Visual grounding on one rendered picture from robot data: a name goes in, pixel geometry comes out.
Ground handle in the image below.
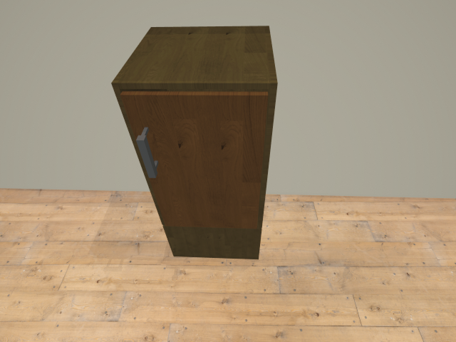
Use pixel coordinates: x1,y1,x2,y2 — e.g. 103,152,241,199
136,127,159,178

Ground cupboard door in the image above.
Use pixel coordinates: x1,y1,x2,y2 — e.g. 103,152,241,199
120,91,268,229

